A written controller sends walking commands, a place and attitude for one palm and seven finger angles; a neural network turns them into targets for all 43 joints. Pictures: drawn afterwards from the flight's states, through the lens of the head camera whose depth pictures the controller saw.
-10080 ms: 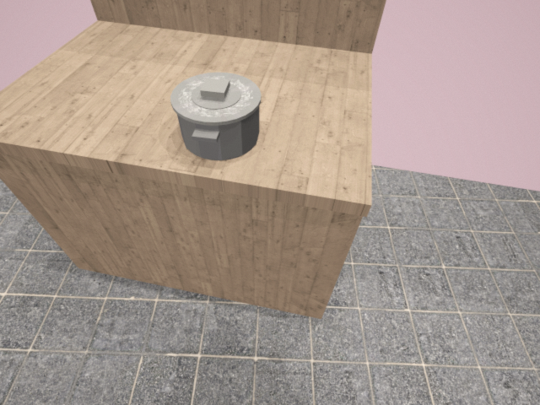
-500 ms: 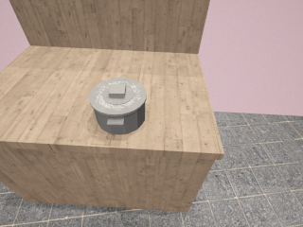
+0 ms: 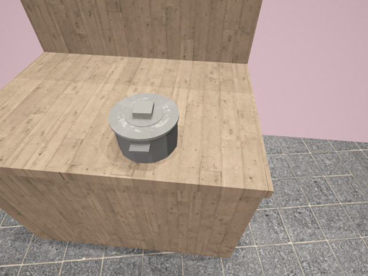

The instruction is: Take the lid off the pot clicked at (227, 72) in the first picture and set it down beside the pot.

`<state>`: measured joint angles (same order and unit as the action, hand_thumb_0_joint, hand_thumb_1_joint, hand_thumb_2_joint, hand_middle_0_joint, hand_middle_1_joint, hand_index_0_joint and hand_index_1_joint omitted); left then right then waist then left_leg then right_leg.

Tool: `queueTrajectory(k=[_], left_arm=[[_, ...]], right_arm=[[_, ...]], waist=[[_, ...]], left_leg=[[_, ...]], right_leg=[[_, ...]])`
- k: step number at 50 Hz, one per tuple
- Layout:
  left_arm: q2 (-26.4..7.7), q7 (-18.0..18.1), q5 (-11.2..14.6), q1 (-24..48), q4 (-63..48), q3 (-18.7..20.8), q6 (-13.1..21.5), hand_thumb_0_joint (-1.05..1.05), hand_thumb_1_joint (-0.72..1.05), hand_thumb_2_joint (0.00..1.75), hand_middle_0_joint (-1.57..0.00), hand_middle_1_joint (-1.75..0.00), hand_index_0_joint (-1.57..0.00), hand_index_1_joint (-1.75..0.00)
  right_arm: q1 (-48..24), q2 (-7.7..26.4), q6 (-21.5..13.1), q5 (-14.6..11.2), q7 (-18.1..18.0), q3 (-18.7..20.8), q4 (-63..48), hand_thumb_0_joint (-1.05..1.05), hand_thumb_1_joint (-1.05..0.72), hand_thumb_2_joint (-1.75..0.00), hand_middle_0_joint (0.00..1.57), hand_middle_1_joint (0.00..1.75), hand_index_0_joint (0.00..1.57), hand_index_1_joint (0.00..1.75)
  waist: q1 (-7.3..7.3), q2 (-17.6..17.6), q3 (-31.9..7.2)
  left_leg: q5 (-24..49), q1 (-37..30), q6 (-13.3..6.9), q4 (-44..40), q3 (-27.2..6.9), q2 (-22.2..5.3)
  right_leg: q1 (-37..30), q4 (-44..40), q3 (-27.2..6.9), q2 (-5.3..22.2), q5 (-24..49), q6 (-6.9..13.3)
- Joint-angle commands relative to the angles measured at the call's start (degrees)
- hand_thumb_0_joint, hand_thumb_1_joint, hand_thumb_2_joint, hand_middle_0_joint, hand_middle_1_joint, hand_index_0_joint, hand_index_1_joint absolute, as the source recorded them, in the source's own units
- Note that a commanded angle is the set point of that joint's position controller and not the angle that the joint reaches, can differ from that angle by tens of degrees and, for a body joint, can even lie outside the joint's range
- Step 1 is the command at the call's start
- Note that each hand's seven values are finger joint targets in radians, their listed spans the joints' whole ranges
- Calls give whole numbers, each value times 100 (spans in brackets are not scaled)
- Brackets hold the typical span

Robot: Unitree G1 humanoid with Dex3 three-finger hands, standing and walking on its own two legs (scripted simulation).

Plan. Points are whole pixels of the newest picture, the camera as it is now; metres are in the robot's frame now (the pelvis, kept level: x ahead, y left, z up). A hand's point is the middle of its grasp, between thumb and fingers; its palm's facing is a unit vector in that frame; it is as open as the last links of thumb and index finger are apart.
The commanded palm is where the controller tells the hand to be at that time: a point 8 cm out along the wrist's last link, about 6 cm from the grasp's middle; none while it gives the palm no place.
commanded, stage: look again from close up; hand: left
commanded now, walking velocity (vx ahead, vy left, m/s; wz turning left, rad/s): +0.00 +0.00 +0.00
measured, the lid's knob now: (143, 108) +0.52 +0.15 +0.08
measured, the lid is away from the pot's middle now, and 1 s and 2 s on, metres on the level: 0.00 0.00 0.00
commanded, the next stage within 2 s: shuffle to correct the standing spot in 1.70 s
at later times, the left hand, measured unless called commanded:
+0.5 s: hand out of the picture +0.02 +0.20 -0.17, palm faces +0.01 -0.97 -0.26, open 7.4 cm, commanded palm none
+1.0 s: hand out of the picture +0.00 +0.21 -0.18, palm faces +0.00 -0.97 -0.22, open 7.4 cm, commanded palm none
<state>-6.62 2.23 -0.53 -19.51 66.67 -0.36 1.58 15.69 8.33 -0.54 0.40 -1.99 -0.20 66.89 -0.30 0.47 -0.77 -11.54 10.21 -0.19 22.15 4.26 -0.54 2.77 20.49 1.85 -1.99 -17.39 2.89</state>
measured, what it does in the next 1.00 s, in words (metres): stands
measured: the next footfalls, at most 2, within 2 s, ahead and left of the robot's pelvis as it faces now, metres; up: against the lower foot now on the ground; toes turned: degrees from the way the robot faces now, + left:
none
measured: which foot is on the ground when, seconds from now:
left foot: down 0.00-1.00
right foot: down 0.00-1.00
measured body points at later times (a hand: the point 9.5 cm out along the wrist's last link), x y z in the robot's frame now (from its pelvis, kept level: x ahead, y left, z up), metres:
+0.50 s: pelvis -0.01 +0.02 -0.01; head +0.02 -0.01 +0.44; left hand +0.02 +0.25 -0.15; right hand +0.03 -0.21 -0.18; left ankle +0.00 +0.12 -0.74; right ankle -0.07 -0.08 -0.74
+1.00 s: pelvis -0.01 +0.03 -0.01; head +0.02 +0.03 +0.44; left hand +0.01 +0.26 -0.16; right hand +0.03 -0.20 -0.17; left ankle +0.00 +0.12 -0.74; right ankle -0.07 -0.08 -0.74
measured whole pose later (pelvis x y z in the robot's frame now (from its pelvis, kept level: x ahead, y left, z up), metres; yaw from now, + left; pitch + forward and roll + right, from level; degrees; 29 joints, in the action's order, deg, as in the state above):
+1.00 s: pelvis -0.01 +0.03 -0.01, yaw +0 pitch -1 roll +0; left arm -9.4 2.7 -0.7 -14.9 60.1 -0.9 0.2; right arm 11.2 10.3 -0.2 0.7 -0.9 0.3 62.0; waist -0.3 -0.3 4.5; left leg -13.2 12.8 -3.1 26.5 5.5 1.6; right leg 6.2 26.5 1.0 0.6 -19.6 0.3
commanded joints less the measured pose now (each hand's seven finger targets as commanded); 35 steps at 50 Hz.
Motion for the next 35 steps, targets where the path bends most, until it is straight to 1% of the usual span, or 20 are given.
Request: queueTrajectory(k=[1, 2, 3, 4, 6, 7, 9, 11, 13, 14, 17, 20, 22, 25, 26, 27, 30, 31, 33, 35], left_arm=[[-1044, 99, -25, -187, -525, -51, 215, 0, 90, 90, -20, -30, -20, -30], [-619, 108, -6, -274, -539, -5, 102, 0, 90, 90, -20, -30, -20, -30], [-582, 102, -9, -294, -502, -15, 117, 0, 90, 90, -20, -30, -20, -30], [-685, 98, 3, -339, -522, -23, 138, 0, 90, 90, -20, -30, -20, -30], [-844, 112, 24, -279, -590, 52, 132, 0, 90, 90, -20, -30, -20, -30], [-790, 124, 32, -218, -599, 51, 135, 0, 90, 90, -20, -30, -20, -30], [-765, 137, 33, -153, -651, 67, 126, 0, 90, 90, -20, -30, -20, -30], [-823, 139, 32, -71, -688, 92, 98, 0, 90, 90, -20, -30, -20, -30], [-783, 147, 23, -21, -726, 95, 86, 0, 90, 90, -20, -30, -20, -30], [-781, 151, 20, -19, -748, 96, 84, 0, 90, 90, -20, -30, -20, -30], [-818, 147, 23, 59, -795, 109, 45, 0, 90, 90, -20, -30, -20, -30], [-822, 150, 15, 75, -835, 105, 49, 0, 90, 90, -20, -30, -20, -30], [-864, 143, 14, 158, -870, 117, 18, 0, 90, 90, -20, -30, -20, -30], [-882, 141, 11, 155, -901, 105, 31, 0, 90, 90, -20, -30, -20, -30], [-937, 133, 13, 198, -920, 124, 10, 0, 90, 90, -20, -30, -20, -30], [-927, 134, 10, 203, -936, 118, 0, 0, 90, 90, -20, -30, -20, -30], [-919, 132, 4, 199, -921, 107, 6, 0, 90, 90, -20, -30, -20, -30], [-963, 125, 5, 199, -936, 122, -10, 0, 90, 90, -20, -30, -20, -30], [-938, 126, 0, 186, -938, 112, -13, 0, 90, 90, -20, -30, -20, -30], [-946, 125, -1, 168, -918, 103, -5, 0, 90, 90, -20, -30, -20, -30]], right_arm=[[200, 442, -82, 89, 55, 31, -613, 0, -90, -90, 20, 30, 20, 30], [246, 360, -110, 80, 61, 173, -672, 0, -90, -90, 20, 30, 20, 30], [149, 333, -109, 85, 55, 159, -658, 0, -90, -90, 20, 30, 20, 30], [112, 342, -97, 64, 57, 144, -703, 0, -90, -90, 20, 30, 20, 30], [120, 358, -61, 52, 44, 179, -832, 0, -90, -90, 20, 30, 20, 30], [111, 409, -55, 66, 42, 178, -825, 0, -90, -90, 20, 30, 20, 30], [91, 471, -41, 64, 47, 197, -828, 0, -90, -90, 20, 30, 20, 30], [61, 505, -21, 69, 49, 208, -830, 0, -90, -90, 20, 30, 20, 30], [50, 572, -26, 74, 51, 208, -802, 0, -90, -90, 20, 30, 20, 30], [50, 584, -29, 68, 52, 212, -800, 0, -90, -90, 20, 30, 20, 30], [-19, 648, -22, 78, 55, 209, -803, 0, -90, -90, 20, 30, 20, 30], [-71, 678, -28, 76, 66, 202, -779, 0, -90, -90, 20, 30, 20, 30], [-121, 728, -27, 80, 67, 206, -798, 0, -90, -90, 20, 30, 20, 30], [-142, 743, -48, 73, 71, 194, -768, 0, -90, -90, 20, 30, 20, 30], [-129, 761, -50, 76, 68, 196, -787, 0, -90, -90, 20, 30, 20, 30], [-182, 774, -49, 75, 68, 196, -794, 0, -90, -90, 20, 30, 20, 30], [-186, 768, -56, 67, 64, 190, -759, 0, -90, -90, 20, 30, 20, 30], [-185, 787, -60, 71, 64, 193, -780, 0, -90, -90, 20, 30, 20, 30], [-228, 789, -53, 64, 63, 190, -773, 0, -90, -90, 20, 30, 20, 30], [-201, 774, -61, 55, 63, 179, -753, 0, -90, -90, 20, 30, 20, 30]], waist=[[208, -213, 1125], [76, -378, 942], [72, -454, 750], [53, -421, 540], [97, -52, 150], [101, 17, 74], [119, 67, 184], [111, -13, 265], [117, -59, 307], [110, 84, 309], [88, 7, 396], [79, 207, 383], [73, 50, 366], [59, 69, 223], [47, -44, 143], [37, -89, 205], [41, -40, 200], [19, -110, 112], [24, -23, 178], [29, 31, 136]], left_leg=[[1322, -334, -222, 32, -710, -110], [878, 25, -144, 248, -645, -514], [839, 5, -155, 264, -703, -479], [810, -80, -159, 341, -689, -422], [695, -106, -143, 504, -640, -367], [660, -85, -131, 544, -609, -357], [623, -4, -122, 557, -577, -338], [631, -16, -125, 540, -580, -359], [788, -29, -136, 547, -616, -376], [876, -26, -148, 547, -628, -394], [879, -41, -163, 480, -663, -410], [898, -61, -168, 431, -669, -421], [933, -114, -180, 389, -692, -435], [1159, -230, -206, 356, -712, -465], [1216, -273, -219, 337, -722, -481], [1239, -259, -223, 336, -737, -480], [1355, -318, -239, 294, -747, -505], [1409, -366, -249, 291, -754, -520], [1349, -335, -247, 292, -755, -514], [1388, -380, -251, 243, -763, -528]], right_leg=[[1489, 46, -601, 472, 1940, -42], [1603, 58, -646, 708, 702, 9], [1438, -79, -758, 725, 863, 103], [1216, -135, -803, 795, 1173, 109], [894, -99, -861, 909, 1800, 43], [796, -46, -858, 917, 1974, 60], [787, -8, -825, 923, 2058, 75], [859, 4, -790, 911, 1897, 69], [911, 98, -742, 864, 1855, 56], [895, 131, -721, 846, 1923, 37], [975, 180, -668, 822, 1648, 14], [960, 194, -688, 833, 1643, -22], [1001, 244, -654, 816, 1465, -24], [926, 287, -655, 815, 1558, -56], [882, 319, -590, 815, 1491, -52], [939, 323, -594, 813, 1429, -63], [940, 316, -610, 812, 1466, -77], [892, 332, -570, 816, 1445, -81], [937, 299, -603, 819, 1409, -88], [908, 296, -614, 843, 1472, -93]])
